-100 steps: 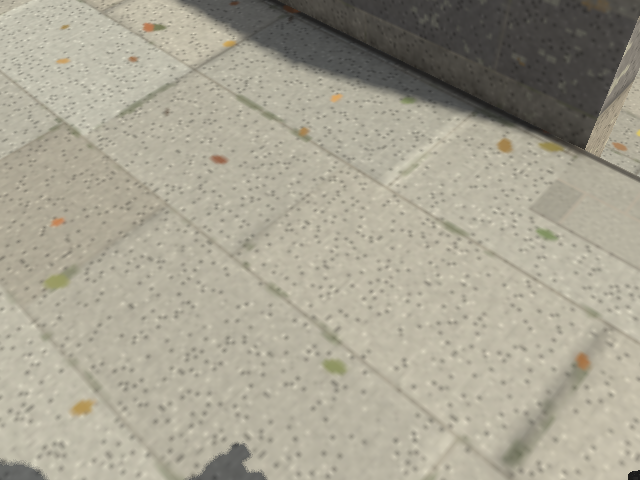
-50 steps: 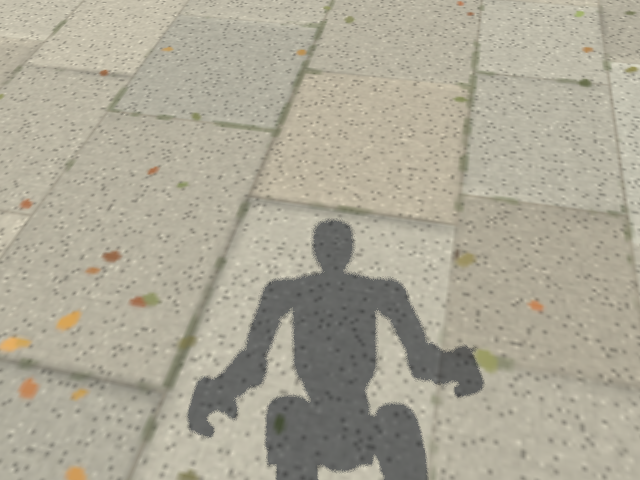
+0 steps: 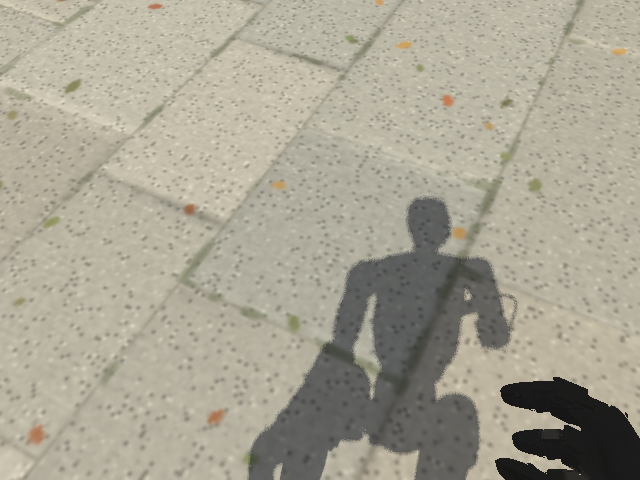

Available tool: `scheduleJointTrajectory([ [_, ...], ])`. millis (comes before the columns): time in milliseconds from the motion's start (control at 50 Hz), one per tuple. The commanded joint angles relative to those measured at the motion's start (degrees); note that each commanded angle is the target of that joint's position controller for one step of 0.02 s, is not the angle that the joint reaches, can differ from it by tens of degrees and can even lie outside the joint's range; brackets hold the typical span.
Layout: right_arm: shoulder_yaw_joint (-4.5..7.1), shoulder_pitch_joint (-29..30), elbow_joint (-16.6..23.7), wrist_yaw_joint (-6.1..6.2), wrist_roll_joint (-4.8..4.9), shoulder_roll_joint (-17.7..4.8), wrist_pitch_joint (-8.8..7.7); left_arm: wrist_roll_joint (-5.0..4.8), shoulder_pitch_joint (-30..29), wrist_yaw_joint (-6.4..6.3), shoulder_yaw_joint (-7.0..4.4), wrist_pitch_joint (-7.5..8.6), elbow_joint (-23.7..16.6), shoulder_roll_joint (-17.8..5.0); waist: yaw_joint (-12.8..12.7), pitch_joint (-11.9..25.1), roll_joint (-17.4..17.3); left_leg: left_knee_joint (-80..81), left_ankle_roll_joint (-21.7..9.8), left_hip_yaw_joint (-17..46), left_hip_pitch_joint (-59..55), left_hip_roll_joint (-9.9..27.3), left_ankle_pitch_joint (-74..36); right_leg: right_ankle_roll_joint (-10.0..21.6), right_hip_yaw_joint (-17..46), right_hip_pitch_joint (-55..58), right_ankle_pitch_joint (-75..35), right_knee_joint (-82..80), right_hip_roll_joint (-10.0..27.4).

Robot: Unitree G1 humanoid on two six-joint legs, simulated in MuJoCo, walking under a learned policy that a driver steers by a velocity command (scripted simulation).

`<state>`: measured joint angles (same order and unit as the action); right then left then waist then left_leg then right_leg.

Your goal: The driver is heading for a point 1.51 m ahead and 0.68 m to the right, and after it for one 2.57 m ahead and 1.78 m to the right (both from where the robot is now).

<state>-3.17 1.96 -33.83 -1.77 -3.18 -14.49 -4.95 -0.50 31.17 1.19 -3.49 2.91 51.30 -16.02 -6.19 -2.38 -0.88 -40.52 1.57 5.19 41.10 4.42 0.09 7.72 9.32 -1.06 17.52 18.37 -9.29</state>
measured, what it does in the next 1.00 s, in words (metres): walks ahead, turning right: left foot, then right foot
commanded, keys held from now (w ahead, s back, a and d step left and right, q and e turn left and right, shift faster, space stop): e+shift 0.76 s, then shift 0.24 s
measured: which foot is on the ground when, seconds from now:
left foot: up 0.00-0.08, down 0.10-0.52, up 0.54-0.90, down 0.92-1.00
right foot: down 0.00-0.10, up 0.12-0.50, down 0.52-0.92, up 0.94-1.00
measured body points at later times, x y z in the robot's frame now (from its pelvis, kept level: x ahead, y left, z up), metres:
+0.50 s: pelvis +0.27 +0.01 -0.01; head +0.29 -0.04 +0.44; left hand +0.58 +0.16 -0.06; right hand +0.24 -0.33 -0.12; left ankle +0.31 +0.14 -0.74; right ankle +0.30 -0.13 -0.73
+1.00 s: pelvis +0.35 -0.01 -0.01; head +0.38 -0.02 +0.44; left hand +0.70 +0.01 -0.08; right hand +0.22 -0.30 -0.10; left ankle +0.47 +0.04 -0.74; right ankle +0.27 -0.10 -0.69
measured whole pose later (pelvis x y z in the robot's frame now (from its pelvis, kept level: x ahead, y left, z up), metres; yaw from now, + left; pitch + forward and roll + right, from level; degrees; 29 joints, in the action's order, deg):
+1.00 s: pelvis +0.35 -0.01 -0.01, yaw -52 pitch +1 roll +0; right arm 3.7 -8.5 -42.9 0.0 -1.6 -16.2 -0.3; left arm -0.3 7.6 -1.5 -4.4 -2.7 30.7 -19.5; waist 0.8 -1.8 2.3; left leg -31.1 -0.6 2.9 18.6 -1.9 13.6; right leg -0.9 11.5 -28.4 27.2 54.9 -8.4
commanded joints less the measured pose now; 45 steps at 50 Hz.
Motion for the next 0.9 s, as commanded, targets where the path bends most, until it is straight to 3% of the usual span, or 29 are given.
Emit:
scheduleJointTrajectory([
  [20,1.02,2.1,3.5,0.74,0.96,-3.9,-0.54,-0.64,-0.1,-0.55,-2.89,0.32,-3.2,-10.3,1.3,1.6,3.9,8.6,-0.6,-7.7,-21.6,-9.3,-8.9,-1.3,7.7,-13.9,-49.0,1.9,6.6],
  [40,3.3,4.5,6.2,1.79,3.56,-6.5,-2.64,-3.87,0.3,-2.15,-2.09,0.42,-4.5,-6.6,1.8,4.2,2.9,16.0,-0.4,-0.7,-28.3,-10.6,-8.3,-3.4,13.8,-13.8,-37.3,5.1,6.5],
  [60,4.58,2.8,6.2,2.65,4.65,-9.2,-3.14,-3.33,-2.7,-2.65,-2.26,0.33,-5.0,-8.8,4.9,6.0,4.1,18.0,-0.1,-1.0,-31.4,-10.3,-9.5,-4.4,14.5,-11.7,-38.3,7.8,7.1],
  [80,5.67,-3.8,4.6,3.4,4.26,-10.7,-3.47,-2.6,-7.3,-2.95,-2.92,-0.02,-6.6,-10.7,9.7,9.1,6.3,20.2,-0.6,-0.8,-38.6,-8.5,-14.4,-6.2,13.5,-12.1,-38.7,16.4,5.4],
  [100,6.4,-17.4,1.4,3.85,2.96,-12.1,-3.14,-1.24,-11.2,-3.04,-2.36,-0.27,-9.4,-8.6,15.3,18.6,8.0,14.6,-3.4,3.7,-54.0,-0.7,-18.9,-8.6,11.4,-16.7,-29.7,32.4,3.5],
  [120,6.35,-25.2,-0.6,4.03,1.96,-13.6,-2.25,1.97,-7.0,-3.24,0.19,-0.97,-11.1,0.5,13.5,26.3,-5.1,3.8,-6.4,15.1,-67.7,14.9,-50.3,-10.5,4.0,-28.2,23.4,51.2,-1.6],
  [140,5.92,-24.1,0.1,2.75,0.25,-12.6,-1.39,-0.66,7.4,-2.54,0.56,-1.13,-12.0,-2.2,7.2,38.2,-19.2,5.3,-16.7,34.8,-75.0,28.5,-52.2,-11.3,6.4,-34.0,27.6,67.2,0.8],
  [160,6.99,-16.4,1.8,2.71,1.68,-11.7,-0.3,-1.94,6.1,-2.49,-0.12,-2.26,-12.1,-6.8,6.5,36.2,-15.7,11.0,-19.8,35.5,-68.8,26.1,-25.6,-12.5,3.0,-36.9,18.8,72.0,7.3],
  [180,5.94,-11.9,3.0,3.26,2.16,-6.1,0.54,-2.0,-1.8,-2.97,-1.19,-3.29,-13.1,-9.4,7.8,26.0,-8.1,14.1,-17.3,24.1,-59.2,19.6,-17.0,-13.3,-1.2,-39.6,13.4,69.0,9.3],
  [200,5.35,-9.2,2.6,3.52,2.47,-4.5,1.27,-1.73,-5.8,-3.47,-1.94,-4.18,-14.0,-10.0,6.8,18.4,-2.3,16.1,-15.1,17.3,-50.2,16.0,-16.3,-14.2,-3.6,-39.8,10.3,68.5,10.9],
  [220,5.29,-7.1,1.9,3.48,2.67,-4.3,1.53,-1.55,-7.4,-3.64,-2.33,-4.8,-15.1,-9.5,5.2,12.2,-2.1,17.9,-14.8,12.0,-42.2,13.6,-19.4,-14.7,-4.0,-39.1,9.8,66.2,12.3],
  [260,6.44,-5.5,-0.7,3.43,2.45,-5.6,1.29,-1.59,-10.0,-3.25,-1.38,-5.3,-17.8,-5.0,3.7,5.7,-4.8,22.5,-13.8,4.0,-31.1,11.5,-18.6,-14.0,-5.4,-35.7,9.5,56.3,15.1],
  [280,6.97,-4.9,-1.8,3.4,2.38,-6.5,1.03,-1.45,-12.1,-3.22,-0.84,-5.21,-19.1,-3.2,3.7,4.6,-5.2,24.1,-14.2,1.5,-28.8,11.8,-20.7,-13.8,-6.3,-35.1,9.0,51.6,15.7],
  [300,7.62,-4.8,-2.6,3.47,2.3,-7.8,0.86,-1.09,-13.7,-3.13,-0.7,-5.05,-19.9,-2.9,4.0,5.4,-4.8,24.7,-14.8,0.2,-29.0,12.7,-22.1,-13.5,-6.5,-34.4,6.5,47.7,16.4],
  [360,8.74,-1.4,-3.4,3.67,3.02,-10.2,1.23,-0.85,-13.8,-1.77,-0.98,-5.05,-19.5,-4.5,3.0,9.3,-4.4,24.4,-13.8,-6.4,-28.7,12.8,-18.2,-11.0,-7.5,-26.6,-6.1,36.1,16.8],
  [460,10.05,-2.0,-5.2,2.31,5.02,-12.8,1.7,-0.77,-19.8,0.26,-2.68,-6.74,-21.6,-9.0,4.3,6.4,-4.4,19.9,-9.9,-12.6,-30.5,13.3,-7.6,-7.0,-11.8,-20.8,-8.6,23.1,14.3],
  [500,10.15,-3.4,-6.1,1.99,5.78,-12.0,2.2,-0.44,-18.5,0.13,-3.81,-6.75,-21.5,-10.1,3.1,6.4,-2.0,11.8,-6.5,-15.6,-30.6,11.6,-5.0,-4.3,-14.1,-15.3,-10.4,15.7,11.3],
  [520,9.89,-6.5,-7.1,1.62,5.25,-10.5,2.53,-0.01,-13.8,-0.66,-5.23,-6.49,-20.5,-12.8,1.5,7.6,3.2,1.1,-3.7,-17.4,-26.3,8.4,-1.4,-1.6,-11.1,-7.2,-17.5,11.8,10.2],
  [540,9.22,-9.3,-4.9,1.38,2.7,-8.4,2.89,-0.1,-12.6,-1.78,-7.26,-6.21,-21.8,-21.8,4.1,6.8,22.7,-19.1,2.1,-19.8,-8.0,-0.3,31.5,6.8,12.0,3.7,-45.5,8.1,23.3],
  [560,8.67,-7.5,-3.0,1.52,1.82,-8.7,2.95,2.01,-14.3,-1.18,-6.34,-4.64,-24.5,-21.2,3.4,16.4,20.4,-31.6,2.8,-4.8,0.4,-5.9,40.0,16.2,28.8,7.0,-34.5,4.1,29.6],
  [580,9.2,-4.4,-2.9,1.59,3.31,-11.2,2.88,1.62,-15.1,-0.45,-5.72,-3.33,-24.8,-18.5,2.0,16.1,12.0,-33.5,1.2,-0.2,1.6,-4.8,35.9,14.5,25.6,5.2,-27.6,1.7,28.5],
  [600,9.1,-3.4,-2.7,1.93,3.79,-10.7,2.76,0.51,-16.6,-0.68,-5.3,-2.67,-24.3,-16.9,3.5,12.9,8.7,-31.0,0.0,0.9,1.5,-4.0,31.2,11.3,22.0,1.8,-22.5,1.8,25.7],
  [620,9.14,-4.0,-3.5,2.44,3.06,-10.8,2.8,-0.59,-18.9,-1.15,-4.77,-2.91,-24.6,-14.9,5.0,10.9,5.3,-27.1,0.0,1.4,0.6,-3.1,27.9,8.6,19.0,-1.3,-20.1,2.0,23.4],
  [640,9.28,-4.3,-3.8,2.7,2.61,-11.2,2.95,-0.68,-22.2,-1.91,-4.34,-3.47,-25.4,-13.9,6.6,10.1,5.7,-22.9,0.2,1.7,-2.8,-2.8,25.4,7.2,16.4,-5.6,-20.4,2.3,21.7],
  [680,8.91,-4.7,-4.5,2.36,2.82,-9.8,3.09,0.26,-24.0,-2.85,-4.25,-4.29,-26.4,-13.5,7.4,10.8,6.0,-16.4,1.4,0.7,-8.1,-5.2,22.7,6.4,14.1,-9.2,-23.9,2.9,18.6],
  [740,8.02,-5.0,-5.2,1.97,3.42,-7.5,3.32,-0.3,-22.9,-3.54,-4.81,-4.91,-26.1,-14.0,6.8,12.7,5.4,-6.7,2.7,1.5,-12.6,-7.7,20.1,5.8,15.6,-9.9,-23.8,4.3,17.1],
  [780,7.98,-6.1,-5.7,1.66,3.6,-7.6,3.65,-0.29,-23.5,-3.63,-4.83,-5.34,-26.1,-13.8,6.7,13.1,7.1,-3.1,2.8,1.5,-15.3,-8.1,18.0,5.0,16.6,-11.3,-20.3,4.8,16.8],
  [860,8.26,-7.2,-5.6,1.07,3.36,-7.9,3.7,0.03,-23.6,-3.07,-3.74,-5.67,-25.5,-11.3,5.9,12.1,10.5,4.2,1.4,0.0,-21.7,-6.9,15.4,3.1,18.1,-14.1,-18.2,7.7,16.0],
  [900,8.67,-9.1,-6.0,0.9,2.73,-8.2,3.42,-0.16,-23.3,-2.94,-2.98,-5.78,-25.0,-9.5,7.0,10.4,9.2,14.8,-1.2,-0.1,-28.7,-4.5,7.3,0.0,16.7,-17.8,-11.4,11.3,12.9],
])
